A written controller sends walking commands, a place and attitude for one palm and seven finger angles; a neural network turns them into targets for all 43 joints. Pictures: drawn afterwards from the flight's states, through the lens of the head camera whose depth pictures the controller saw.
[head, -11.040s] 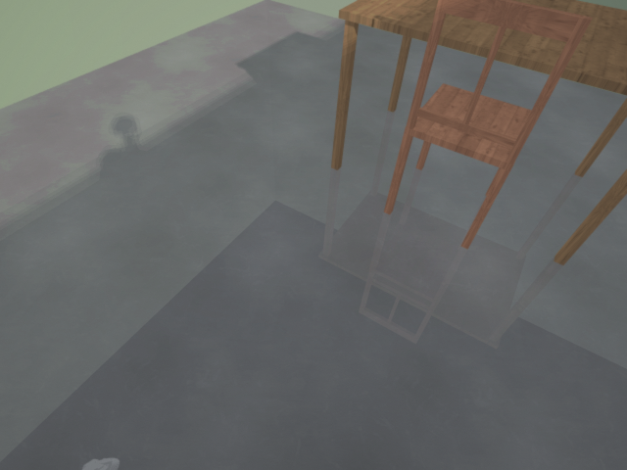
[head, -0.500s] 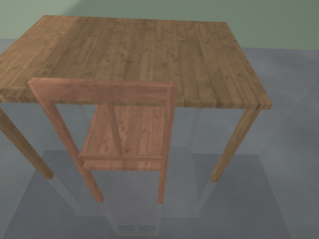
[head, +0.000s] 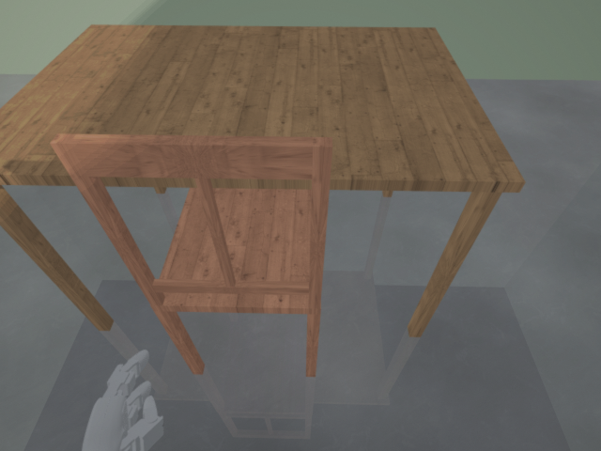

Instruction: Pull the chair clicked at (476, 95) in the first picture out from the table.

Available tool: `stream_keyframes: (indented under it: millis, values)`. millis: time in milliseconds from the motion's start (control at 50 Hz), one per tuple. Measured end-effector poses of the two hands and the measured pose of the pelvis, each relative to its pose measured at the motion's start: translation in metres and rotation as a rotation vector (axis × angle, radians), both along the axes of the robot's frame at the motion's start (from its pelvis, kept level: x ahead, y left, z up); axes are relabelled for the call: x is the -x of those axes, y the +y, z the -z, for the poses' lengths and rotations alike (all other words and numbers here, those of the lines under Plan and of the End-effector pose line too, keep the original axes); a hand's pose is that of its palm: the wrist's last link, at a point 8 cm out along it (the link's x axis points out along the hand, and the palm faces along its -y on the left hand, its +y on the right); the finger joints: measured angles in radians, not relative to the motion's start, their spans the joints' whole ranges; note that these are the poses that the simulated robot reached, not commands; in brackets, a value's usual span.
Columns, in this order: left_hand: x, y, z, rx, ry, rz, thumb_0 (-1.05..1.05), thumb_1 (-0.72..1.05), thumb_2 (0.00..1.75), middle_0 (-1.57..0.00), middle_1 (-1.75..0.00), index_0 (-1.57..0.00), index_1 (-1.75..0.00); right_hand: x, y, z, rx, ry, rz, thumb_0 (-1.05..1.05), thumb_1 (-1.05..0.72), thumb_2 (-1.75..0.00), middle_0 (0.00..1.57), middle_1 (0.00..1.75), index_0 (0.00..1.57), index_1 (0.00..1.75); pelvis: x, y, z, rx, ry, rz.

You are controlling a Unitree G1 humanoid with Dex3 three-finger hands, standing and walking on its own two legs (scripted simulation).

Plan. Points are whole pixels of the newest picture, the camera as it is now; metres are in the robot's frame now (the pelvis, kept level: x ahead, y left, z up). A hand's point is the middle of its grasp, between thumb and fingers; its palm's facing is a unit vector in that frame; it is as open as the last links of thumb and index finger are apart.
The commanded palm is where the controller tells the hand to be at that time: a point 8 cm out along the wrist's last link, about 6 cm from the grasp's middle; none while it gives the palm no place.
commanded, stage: raise the hand toward the chair's back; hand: left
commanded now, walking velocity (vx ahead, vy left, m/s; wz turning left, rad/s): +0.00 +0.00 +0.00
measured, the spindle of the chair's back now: (218, 238) +0.50 +0.17 -0.05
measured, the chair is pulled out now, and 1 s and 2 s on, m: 0.00 0.00 0.00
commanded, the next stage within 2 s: aim the fingers beside a spindle in 1.92 s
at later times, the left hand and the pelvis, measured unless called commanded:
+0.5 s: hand (184, 423) +0.18 +0.16 -0.05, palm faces -0.05 -1.00 -0.04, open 11.5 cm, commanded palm +0.16 +0.22 -0.04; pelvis -0.03 -0.03 -0.10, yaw +0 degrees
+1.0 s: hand (167, 401) +0.20 +0.18 -0.03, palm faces -0.01 -1.00 -0.04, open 15.7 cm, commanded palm +0.18 +0.24 -0.03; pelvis -0.03 +0.00 -0.08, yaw -1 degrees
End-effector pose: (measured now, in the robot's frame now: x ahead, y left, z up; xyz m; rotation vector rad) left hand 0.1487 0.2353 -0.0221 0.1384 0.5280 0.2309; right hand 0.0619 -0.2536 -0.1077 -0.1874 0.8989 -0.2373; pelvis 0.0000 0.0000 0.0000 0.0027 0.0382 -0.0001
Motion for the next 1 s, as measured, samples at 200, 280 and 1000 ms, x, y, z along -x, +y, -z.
stream_keyframes:
  millis: [200,280,1000]
  values:
    - [-0.034,-0.050,0.024,0.199,-0.492,0.294,0.01,0.67,0.79,-0.17,-0.26,-0.17,-0.26,-0.122,-0.033,-0.016,0.099,-0.387,-0.147,0.01,-0.91,-0.89,0.20,0.30,0.20,0.30,0.018,-0.021,0.069,-0.012,0.188,0.034]
    - [0.004,-0.033,0.048,0.166,-0.373,0.180,0.02,0.57,0.76,-0.17,-0.25,-0.17,-0.24,-0.147,-0.022,-0.007,0.087,-0.415,-0.194,0.01,-0.91,-0.89,0.20,0.30,0.20,0.30,0.020,-0.028,0.084,0.008,0.205,0.018]
    - [-0.032,0.003,0.010,0.103,-0.486,0.249,0.00,-0.28,0.40,-0.08,-0.12,-0.08,-0.11,-0.075,-0.001,0.035,0.069,-0.194,-0.102,0.02,-0.90,-0.89,0.20,0.30,0.20,0.30,0.027,-0.004,0.081,0.051,0.239,0.015]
